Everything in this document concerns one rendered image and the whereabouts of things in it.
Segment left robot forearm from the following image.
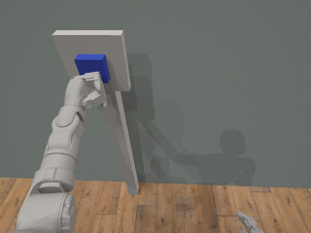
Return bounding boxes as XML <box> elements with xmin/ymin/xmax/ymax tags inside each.
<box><xmin>16</xmin><ymin>105</ymin><xmax>86</xmax><ymax>230</ymax></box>

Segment panel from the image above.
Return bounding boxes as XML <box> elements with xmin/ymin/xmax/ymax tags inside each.
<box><xmin>52</xmin><ymin>30</ymin><xmax>139</xmax><ymax>195</ymax></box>

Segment right robot hand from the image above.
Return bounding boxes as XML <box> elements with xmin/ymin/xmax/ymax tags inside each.
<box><xmin>236</xmin><ymin>211</ymin><xmax>263</xmax><ymax>233</ymax></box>

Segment left robot upper arm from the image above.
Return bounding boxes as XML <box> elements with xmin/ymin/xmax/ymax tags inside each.
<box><xmin>7</xmin><ymin>192</ymin><xmax>77</xmax><ymax>233</ymax></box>

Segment button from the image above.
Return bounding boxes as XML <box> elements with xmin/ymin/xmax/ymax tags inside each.
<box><xmin>74</xmin><ymin>54</ymin><xmax>111</xmax><ymax>83</ymax></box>

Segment left robot hand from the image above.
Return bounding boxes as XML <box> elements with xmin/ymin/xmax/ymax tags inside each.
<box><xmin>64</xmin><ymin>71</ymin><xmax>108</xmax><ymax>115</ymax></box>

